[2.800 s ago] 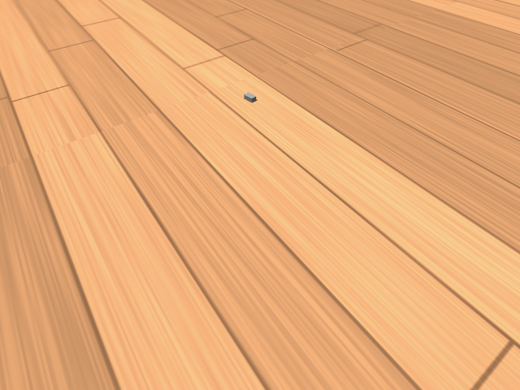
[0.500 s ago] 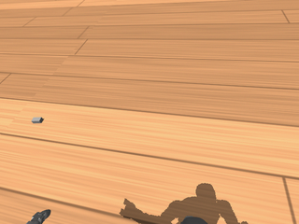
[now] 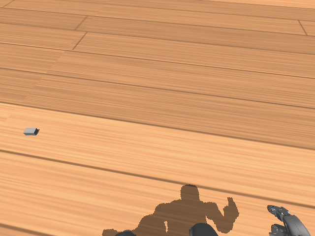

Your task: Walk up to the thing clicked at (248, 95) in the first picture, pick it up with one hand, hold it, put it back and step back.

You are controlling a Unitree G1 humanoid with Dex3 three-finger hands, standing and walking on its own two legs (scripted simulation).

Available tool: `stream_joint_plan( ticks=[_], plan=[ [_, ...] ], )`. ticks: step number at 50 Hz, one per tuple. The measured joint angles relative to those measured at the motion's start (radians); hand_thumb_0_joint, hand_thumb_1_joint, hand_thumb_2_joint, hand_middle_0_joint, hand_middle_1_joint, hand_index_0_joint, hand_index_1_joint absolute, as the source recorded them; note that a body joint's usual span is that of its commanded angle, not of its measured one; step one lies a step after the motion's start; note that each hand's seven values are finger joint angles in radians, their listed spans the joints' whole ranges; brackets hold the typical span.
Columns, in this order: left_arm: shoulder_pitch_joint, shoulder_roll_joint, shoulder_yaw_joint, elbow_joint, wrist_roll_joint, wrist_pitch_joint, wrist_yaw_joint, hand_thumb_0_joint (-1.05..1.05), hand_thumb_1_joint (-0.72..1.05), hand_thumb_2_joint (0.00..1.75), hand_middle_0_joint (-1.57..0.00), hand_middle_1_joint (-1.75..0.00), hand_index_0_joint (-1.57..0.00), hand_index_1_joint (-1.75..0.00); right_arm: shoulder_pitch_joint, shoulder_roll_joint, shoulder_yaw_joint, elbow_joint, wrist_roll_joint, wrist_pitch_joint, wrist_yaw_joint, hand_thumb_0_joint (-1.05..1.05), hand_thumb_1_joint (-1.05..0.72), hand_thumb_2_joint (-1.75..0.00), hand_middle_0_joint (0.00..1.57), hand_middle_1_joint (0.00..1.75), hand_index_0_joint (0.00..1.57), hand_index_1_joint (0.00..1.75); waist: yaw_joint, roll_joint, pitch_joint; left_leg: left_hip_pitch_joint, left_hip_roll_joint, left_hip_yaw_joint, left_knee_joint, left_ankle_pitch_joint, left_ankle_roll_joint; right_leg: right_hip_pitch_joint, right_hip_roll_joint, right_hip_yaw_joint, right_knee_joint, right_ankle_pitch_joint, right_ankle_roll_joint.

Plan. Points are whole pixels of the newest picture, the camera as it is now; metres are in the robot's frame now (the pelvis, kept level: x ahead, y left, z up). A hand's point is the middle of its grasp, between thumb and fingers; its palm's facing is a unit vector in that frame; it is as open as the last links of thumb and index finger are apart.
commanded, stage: walk up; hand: left
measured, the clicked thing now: (30, 131) +0.92 +0.95 -0.73
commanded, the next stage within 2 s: none
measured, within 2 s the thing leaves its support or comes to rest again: neither
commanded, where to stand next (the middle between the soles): +0.49 +0.86 m, yaw -20 degrees
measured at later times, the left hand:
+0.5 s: hand out of the picture +0.23 +0.47 -0.10, palm faces -0.09 -0.79 -0.60, open 7.4 cm
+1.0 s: hand out of the picture +0.40 +0.62 -0.12, palm faces -0.17 -0.80 -0.57, open 7.3 cm
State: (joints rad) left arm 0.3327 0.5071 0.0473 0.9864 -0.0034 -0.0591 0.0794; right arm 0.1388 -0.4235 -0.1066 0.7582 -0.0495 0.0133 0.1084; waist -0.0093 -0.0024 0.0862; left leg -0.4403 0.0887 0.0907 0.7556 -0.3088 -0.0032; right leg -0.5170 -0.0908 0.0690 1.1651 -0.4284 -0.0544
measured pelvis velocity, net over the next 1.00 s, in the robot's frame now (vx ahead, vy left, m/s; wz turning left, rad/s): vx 0.27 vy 0.34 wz -0.18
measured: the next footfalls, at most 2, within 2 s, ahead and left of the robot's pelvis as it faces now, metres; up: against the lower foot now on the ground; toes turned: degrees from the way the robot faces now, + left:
right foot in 0.24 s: +0.21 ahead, -0.04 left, +0.00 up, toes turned -11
left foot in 0.60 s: +0.27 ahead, +0.38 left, +0.00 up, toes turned -2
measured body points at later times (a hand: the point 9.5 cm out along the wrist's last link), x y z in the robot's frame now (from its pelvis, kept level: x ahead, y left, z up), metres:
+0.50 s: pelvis +0.14 +0.16 +0.00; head +0.16 +0.11 +0.44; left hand +0.24 +0.51 -0.07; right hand +0.22 -0.18 -0.13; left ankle +0.21 +0.33 -0.67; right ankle +0.17 -0.02 -0.71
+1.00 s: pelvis +0.27 +0.34 -0.01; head +0.30 +0.30 +0.44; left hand +0.41 +0.66 -0.08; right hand +0.25 +0.02 -0.14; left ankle +0.25 +0.44 -0.65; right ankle +0.33 +0.23 -0.71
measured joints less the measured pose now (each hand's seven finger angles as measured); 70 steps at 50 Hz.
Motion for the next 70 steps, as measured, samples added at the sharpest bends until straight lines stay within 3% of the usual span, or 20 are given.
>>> stream_joint_plan(
  ticks=[6, 12, 16, 19, 26, 29, 31, 33, 37, 41, 44, 45, 47, 51, 55, 60, 62, 64, 66, 70],
  plan=[
    [-0.024, -0.035, -0.012, -0.009, -0.006, -0.013, -0.016, 0.01, 0.91, 0.9, -0.2, -0.3, -0.2, -0.3, 0.085, 0.015, 0.017, 0.015, -0.015, 0.009, -0.017, 0.0, -0.9, -0.9, 0.21, 0.3, 0.2, 0.3, -0.057, 0.004, 0.0, 0.151, -0.059, 0.075, -0.137, -0.008, 0.059, -0.065, 0.028, -0.147, -0.183, 0.066, 0.028],
    [-0.021, -0.071, -0.004, -0.055, 0.001, -0.024, -0.025, 0.0, 0.91, 0.9, -0.21, -0.3, -0.21, -0.3, 0.157, -0.018, 0.012, 0.026, -0.026, 0.049, -0.015, 0.0, -0.9, -0.9, 0.21, 0.3, 0.2, 0.3, -0.079, 0.057, -0.029, 0.205, -0.102, 0.126, -0.065, -0.133, 0.086, 0.067, 0.046, -0.195, -0.475, 0.206, 0.001],
    [-0.048, -0.074, 0.003, -0.104, 0.006, -0.029, 0.001, 0.0, 0.9, 0.9, -0.21, -0.3, -0.21, -0.3, 0.148, -0.02, 0.014, 0.044, -0.027, 0.074, -0.025, 0.01, -0.91, -0.9, 0.2, 0.3, 0.2, 0.3, -0.041, 0.132, -0.01, 0.038, -0.094, -0.032, 0.332, -0.202, -0.012, 0.077, 0.069, -0.207, -0.408, 0.137, -0.001],
    [-0.054, -0.08, 0.001, -0.117, 0.006, -0.03, 0.012, 0.0, 0.9, 0.9, -0.21, -0.3, -0.21, -0.3, 0.12, -0.026, 0.016, 0.053, -0.02, 0.078, -0.018, 0.01, -0.91, -0.9, 0.2, 0.3, 0.2, 0.3, -0.019, 0.157, -0.004, -0.073, -0.054, -0.108, 0.462, -0.144, -0.027, 0.113, 0.054, -0.196, -0.429, 0.131, 0.021],
    [-0.021, -0.047, 0.007, -0.105, 0.037, -0.034, -0.002, 0.0, 0.9, 0.9, -0.21, -0.3, -0.21, -0.3, 0.057, -0.061, -0.004, 0.023, -0.014, 0.076, 0.015, 0.0, -0.91, -0.9, 0.2, 0.3, 0.2, 0.3, -0.002, 0.136, -0.02, -0.127, 0.068, -0.162, 0.266, -0.084, -0.019, 0.125, -0.029, -0.114, -0.409, 0.084, 0.061],
    [-0.013, -0.026, 0.012, -0.094, 0.043, -0.027, -0.005, 0.0, 0.9, 0.9, -0.21, -0.3, -0.21, -0.3, 0.052, -0.091, -0.022, 0.013, -0.012, 0.069, 0.018, 0.0, -0.91, -0.9, 0.2, 0.3, 0.2, 0.3, 0.003, 0.124, -0.034, -0.073, 0.07, -0.133, 0.154, -0.086, -0.013, 0.107, -0.072, -0.07, -0.37, 0.044, 0.064],
    [-0.02, 0.001, 0.021, -0.076, 0.043, -0.011, 0.001, 0.0, 0.9, 0.9, -0.21, -0.3, -0.21, -0.3, 0.052, -0.084, -0.033, 0.013, -0.018, 0.053, 0.007, 0.0, -0.91, -0.9, 0.2, 0.3, 0.2, 0.3, -0.001, 0.073, -0.026, -0.043, 0.026, -0.08, 0.155, -0.108, -0.041, 0.079, -0.117, -0.007, -0.291, 0.004, 0.034],
    [-0.036, 0.007, 0.025, -0.036, 0.029, 0.011, 0.021, 0.01, 0.9, 0.9, -0.21, -0.3, -0.21, -0.3, 0.064, -0.067, -0.023, 0.012, -0.017, 0.035, -0.005, 0.0, -0.91, -0.9, 0.2, 0.3, 0.2, 0.3, -0.013, 0.056, -0.027, -0.035, 0.015, -0.05, 0.18, -0.14, -0.033, 0.02, -0.05, 0.049, -0.122, -0.076, 0.01],
    [-0.062, 0.0, 0.011, 0.001, -0.005, 0.003, 0.026, 0.01, 0.91, 0.9, -0.2, -0.3, -0.21, -0.3, 0.103, -0.015, 0.005, 0.022, -0.013, 0.032, -0.03, 0.0, -0.91, -0.9, 0.2, 0.3, 0.2, 0.3, -0.048, 0.028, -0.014, 0.046, -0.013, -0.001, 0.069, -0.116, 0.008, -0.07, 0.048, -0.033, 0.019, -0.028, 0.005],
    [-0.074, -0.039, -0.006, -0.018, -0.016, -0.014, 0.013, 0.01, 0.91, 0.9, -0.2, -0.3, -0.2, -0.3, 0.141, -0.007, 0.015, 0.018, -0.023, 0.038, -0.041, 0.0, -0.9, -0.9, 0.21, 0.3, 0.2, 0.3, -0.08, 0.033, 0.02, 0.127, -0.053, 0.043, -0.027, -0.098, 0.052, -0.065, 0.071, -0.152, -0.15, 0.005, 0.022],
    [-0.072, -0.073, -0.014, -0.05, -0.017, -0.024, 0.007, 0.01, 0.91, 0.9, -0.2, -0.3, -0.21, -0.3, 0.164, -0.015, 0.014, 0.011, -0.025, 0.057, -0.042, 0.0, -0.9, -0.9, 0.21, 0.3, 0.2, 0.3, -0.088, 0.055, 0.035, 0.158, -0.077, 0.071, -0.026, -0.126, 0.074, 0.012, 0.089, -0.202, -0.38, 0.153, 0.015],
    [-0.063, -0.073, -0.014, -0.069, -0.011, -0.032, 0.008, 0.01, 0.9, 0.9, -0.21, -0.3, -0.21, -0.3, 0.174, -0.015, 0.015, 0.007, -0.021, 0.064, -0.042, 0.0, -0.9, -0.9, 0.21, 0.3, 0.2, 0.3, -0.084, 0.055, 0.032, 0.147, -0.086, 0.079, 0.019, -0.146, 0.073, 0.054, 0.092, -0.2, -0.47, 0.203, 0.006],
    [-0.063, -0.083, -0.01, -0.099, 0.003, -0.036, 0.021, 0.0, 0.9, 0.9, -0.21, -0.3, -0.21, -0.3, 0.169, -0.016, 0.015, 0.011, -0.015, 0.078, -0.047, 0.0, -0.9, -0.9, 0.21, 0.3, 0.2, 0.3, -0.064, 0.089, 0.049, 0.087, -0.09, 0.015, 0.198, -0.202, 0.027, 0.058, 0.106, -0.199, -0.442, 0.188, -0.016],
    [-0.075, -0.102, -0.018, -0.123, 0.009, -0.021, 0.032, 0.0, 0.9, 0.9, -0.21, -0.3, -0.21, -0.3, 0.152, -0.018, 0.015, 0.029, -0.014, 0.097, -0.051, 0.0, -0.91, -0.9, 0.2, 0.3, 0.2, 0.3, -0.029, 0.143, 0.042, -0.061, -0.096, -0.128, 0.517, -0.189, -0.011, 0.081, 0.083, -0.194, -0.425, 0.165, -0.002],
    [-0.058, -0.092, -0.007, -0.126, 0.03, -0.024, 0.022, 0.0, 0.9, 0.9, -0.21, -0.3, -0.21, -0.3, 0.119, -0.035, 0.01, 0.017, -0.014, 0.092, -0.031, 0.0, -0.91, -0.9, 0.21, 0.3, 0.2, 0.3, -0.012, 0.153, 0.023, -0.126, -0.03, -0.194, 0.524, -0.125, -0.008, 0.09, 0.032, -0.157, -0.421, 0.157, 0.03],
    [-0.034, -0.04, 0.015, -0.123, 0.052, -0.023, 0.007, 0.0, 0.9, 0.9, -0.21, -0.3, -0.21, -0.3, 0.082, -0.067, -0.007, -0.006, -0.016, 0.093, -0.004, 0.0, -0.91, -0.9, 0.21, 0.3, 0.2, 0.3, 0.004, 0.128, -0.004, -0.093, 0.054, -0.176, 0.316, -0.154, -0.006, 0.038, -0.039, -0.085, -0.36, 0.12, 0.043],
    [-0.032, -0.018, 0.021, -0.12, 0.054, -0.019, 0.006, 0.0, 0.9, 0.9, -0.21, -0.3, -0.21, -0.3, 0.078, -0.089, -0.019, -0.013, -0.014, 0.088, -0.002, 0.0, -0.91, -0.9, 0.21, 0.3, 0.2, 0.3, 0.011, 0.12, -0.012, -0.054, 0.054, -0.15, 0.237, -0.161, -0.002, 0.009, -0.067, -0.052, -0.328, 0.103, 0.046],
    [-0.039, 0.01, 0.03, -0.104, 0.054, -0.006, 0.011, 0.0, 0.9, 0.9, -0.21, -0.3, -0.21, -0.3, 0.082, -0.094, -0.032, -0.016, -0.019, 0.07, -0.009, 0.0, -0.91, -0.9, 0.2, 0.3, 0.2, 0.3, 0.009, 0.082, -0.007, -0.024, 0.015, -0.105, 0.211, -0.179, -0.034, -0.024, -0.104, 0.013, -0.263, 0.041, 0.024],
    [-0.051, 0.016, 0.037, -0.063, 0.04, 0.016, 0.033, 0.01, 0.9, 0.9, -0.21, -0.3, -0.21, -0.3, 0.096, -0.086, -0.023, -0.014, -0.02, 0.056, -0.018, 0.0, -0.91, -0.9, 0.2, 0.3, 0.2, 0.3, -0.003, 0.075, -0.01, -0.034, 0.001, -0.085, 0.254, -0.206, -0.033, -0.063, -0.04, 0.073, -0.13, -0.089, 0.004],
    [-0.061, 0.015, 0.025, -0.012, 0.005, 0.013, 0.044, 0.01, 0.91, 0.9, -0.2, -0.3, -0.21, -0.3, 0.121, -0.025, 0.009, 0.005, -0.019, 0.053, -0.041, 0.0, -0.91, -0.9, 0.2, 0.3, 0.2, 0.3, -0.042, 0.043, -0.002, 0.014, -0.026, -0.048, 0.172, -0.176, 0.004, -0.118, 0.063, -0.002, 0.021, -0.069, 0.004]
  ],
)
